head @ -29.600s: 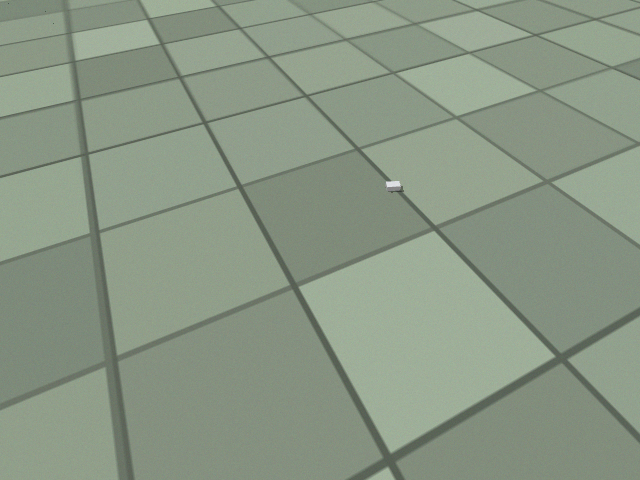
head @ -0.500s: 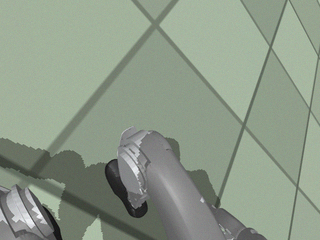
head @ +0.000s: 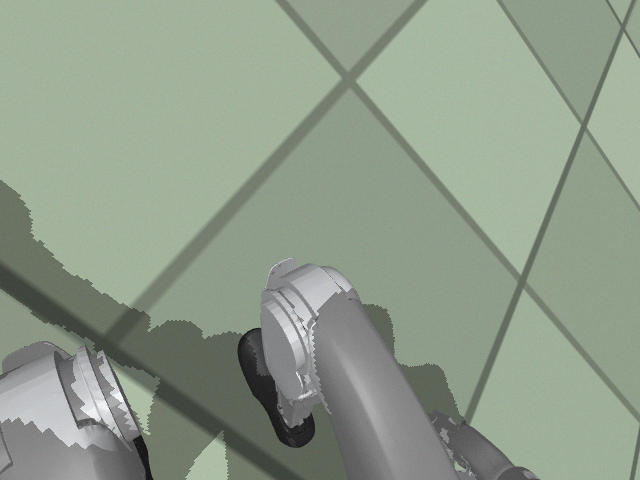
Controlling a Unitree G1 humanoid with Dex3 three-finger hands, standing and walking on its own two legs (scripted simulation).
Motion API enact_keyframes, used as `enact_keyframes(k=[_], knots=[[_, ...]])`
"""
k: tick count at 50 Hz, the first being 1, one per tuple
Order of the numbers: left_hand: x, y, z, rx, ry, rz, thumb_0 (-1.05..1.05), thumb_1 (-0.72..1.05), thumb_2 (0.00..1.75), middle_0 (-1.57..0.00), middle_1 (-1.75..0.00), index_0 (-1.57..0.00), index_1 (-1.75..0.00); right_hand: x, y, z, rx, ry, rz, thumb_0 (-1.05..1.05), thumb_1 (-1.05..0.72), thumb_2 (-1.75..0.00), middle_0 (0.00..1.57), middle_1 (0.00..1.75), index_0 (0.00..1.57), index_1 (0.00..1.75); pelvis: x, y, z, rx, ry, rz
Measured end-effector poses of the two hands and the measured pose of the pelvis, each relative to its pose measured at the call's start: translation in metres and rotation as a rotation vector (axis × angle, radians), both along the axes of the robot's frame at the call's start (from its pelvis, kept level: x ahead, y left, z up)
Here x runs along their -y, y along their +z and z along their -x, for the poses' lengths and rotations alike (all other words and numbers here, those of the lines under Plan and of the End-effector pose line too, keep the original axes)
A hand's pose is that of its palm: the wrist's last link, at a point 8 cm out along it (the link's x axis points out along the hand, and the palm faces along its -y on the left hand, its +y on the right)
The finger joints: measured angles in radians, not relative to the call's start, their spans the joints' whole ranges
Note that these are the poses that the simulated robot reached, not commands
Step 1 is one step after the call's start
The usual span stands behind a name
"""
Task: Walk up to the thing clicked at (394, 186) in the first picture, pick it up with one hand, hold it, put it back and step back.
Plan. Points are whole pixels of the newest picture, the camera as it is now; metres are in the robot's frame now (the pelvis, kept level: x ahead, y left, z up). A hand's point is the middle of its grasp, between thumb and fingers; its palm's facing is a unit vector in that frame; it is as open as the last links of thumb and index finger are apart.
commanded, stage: settle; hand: left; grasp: from above
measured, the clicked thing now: out of the picture +0.50 +0.38 -0.26
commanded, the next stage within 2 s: lift in 0.42 s
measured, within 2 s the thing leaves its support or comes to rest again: rests again in 0.88 s
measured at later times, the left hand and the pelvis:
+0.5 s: hand out of the picture +0.47 +0.37 -0.14, palm faces -0.43 -0.08 -0.90, open 6.8 cm; pelvis -0.01 +0.00 +0.01, yaw +4 degrees
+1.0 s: hand out of the picture +0.43 +0.37 -0.06, palm faces -0.45 -0.13 -0.88, open 4.7 cm; pelvis -0.01 +0.00 +0.06, yaw +8 degrees
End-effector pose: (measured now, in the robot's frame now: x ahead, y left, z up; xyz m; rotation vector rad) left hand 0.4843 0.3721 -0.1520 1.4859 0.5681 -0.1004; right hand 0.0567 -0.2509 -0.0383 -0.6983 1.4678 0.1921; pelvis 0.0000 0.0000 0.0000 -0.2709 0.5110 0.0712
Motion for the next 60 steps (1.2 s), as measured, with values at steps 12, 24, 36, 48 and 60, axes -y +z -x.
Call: enact_keyframes(k=[12,24,36,48,60], knots=[[-0.001,0.045,0.005,-0.018,-0.030,-0.009,0.00,0.48,0.00,-1.07,0.00,-1.07,0.00,0.006,-0.008,-0.024,0.077,-0.034,-0.016,0.00,-0.91,-0.90,0.20,0.30,0.20,0.30,0.002,0.006,0.003,-0.033,0.026,-0.024],[0.003,0.069,0.006,-0.025,-0.036,-0.011,0.00,0.49,0.00,-1.06,0.00,-1.06,0.00,0.007,-0.015,-0.022,0.078,-0.088,-0.009,0.00,-0.91,-0.90,0.20,0.30,0.20,0.30,0.004,0.011,0.006,-0.054,0.040,-0.045],[0.002,0.090,0.013,-0.049,-0.011,0.011,0.00,0.64,0.01,-1.09,-0.07,-1.12,-0.04,0.012,-0.009,-0.010,0.040,-0.145,0.008,0.00,-0.91,-0.91,0.21,0.30,0.20,0.30,0.005,0.024,0.007,-0.078,0.053,-0.058],[-0.002,0.142,0.045,-0.051,-0.042,0.050,0.00,0.77,0.00,-1.09,-0.16,-1.15,-0.10,0.013,0.012,-0.027,0.077,-0.169,0.015,0.00,-0.92,-0.91,0.21,0.30,0.20,0.30,0.004,0.055,0.009,-0.102,0.078,-0.073],[-0.004,0.220,0.093,-0.043,-0.053,0.048,0.00,0.70,0.06,-1.02,-0.18,-1.07,-0.14,-0.006,0.044,-0.072,0.206,-0.173,-0.074,0.00,-0.91,-0.90,0.21,0.30,0.20,0.30,0.002,0.108,0.011,-0.105,0.101,-0.111]])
